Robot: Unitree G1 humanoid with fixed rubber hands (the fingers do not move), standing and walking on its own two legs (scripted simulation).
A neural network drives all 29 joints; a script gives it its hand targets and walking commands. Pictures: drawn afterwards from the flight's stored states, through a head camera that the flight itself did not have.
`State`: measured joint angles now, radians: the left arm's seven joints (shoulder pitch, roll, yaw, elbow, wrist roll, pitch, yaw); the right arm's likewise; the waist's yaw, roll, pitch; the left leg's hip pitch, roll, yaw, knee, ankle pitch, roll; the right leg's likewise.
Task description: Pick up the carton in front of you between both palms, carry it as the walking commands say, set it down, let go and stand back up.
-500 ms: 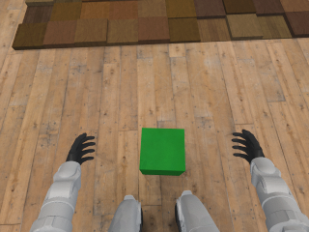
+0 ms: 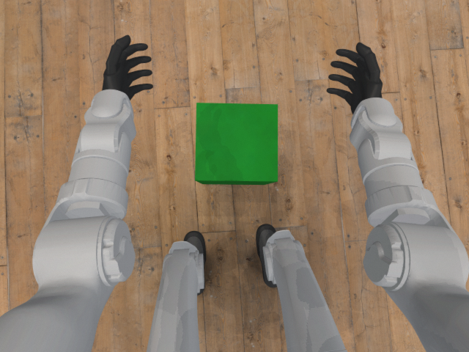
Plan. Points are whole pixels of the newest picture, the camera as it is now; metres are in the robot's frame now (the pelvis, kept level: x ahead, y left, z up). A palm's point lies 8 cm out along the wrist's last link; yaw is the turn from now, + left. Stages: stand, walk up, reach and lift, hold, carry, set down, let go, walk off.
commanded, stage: reach and lift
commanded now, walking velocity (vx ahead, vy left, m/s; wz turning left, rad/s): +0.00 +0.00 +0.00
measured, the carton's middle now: (235, 149) +0.47 -0.04 -0.51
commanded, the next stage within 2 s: none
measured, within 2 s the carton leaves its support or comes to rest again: leaves its support in 1.62 s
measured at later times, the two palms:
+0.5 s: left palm (156, 137) +0.50 +0.15 -0.34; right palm (319, 138) +0.45 -0.23 -0.34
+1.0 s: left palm (168, 140) +0.51 +0.14 -0.44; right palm (301, 143) +0.46 -0.22 -0.44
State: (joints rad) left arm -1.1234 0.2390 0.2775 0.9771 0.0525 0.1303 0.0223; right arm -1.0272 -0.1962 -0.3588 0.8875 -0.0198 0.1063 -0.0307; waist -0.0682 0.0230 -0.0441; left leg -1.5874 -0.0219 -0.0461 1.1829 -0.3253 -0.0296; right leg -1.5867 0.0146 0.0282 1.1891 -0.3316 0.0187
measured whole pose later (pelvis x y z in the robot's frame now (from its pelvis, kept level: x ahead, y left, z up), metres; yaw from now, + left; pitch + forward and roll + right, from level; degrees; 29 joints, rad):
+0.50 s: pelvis -0.01 +0.01 -0.19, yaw -1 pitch +48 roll -1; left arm -1.09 0.29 0.11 0.86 -0.12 0.08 0.12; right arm -1.03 -0.29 -0.23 0.87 0.18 0.03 -0.06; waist -0.05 0.01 0.02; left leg -2.21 -0.05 -0.05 1.90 -0.54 -0.04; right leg -2.20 0.04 0.04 1.89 -0.53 0.05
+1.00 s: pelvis -0.03 +0.00 -0.26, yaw -1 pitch +39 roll -1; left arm -1.33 0.36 -0.01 1.09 -0.25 0.00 0.12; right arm -1.27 -0.32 -0.10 1.08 0.27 -0.03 -0.12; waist -0.06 0.01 0.29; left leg -2.30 -0.05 -0.05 2.18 -0.56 -0.05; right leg -2.30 0.03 0.02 2.17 -0.55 0.03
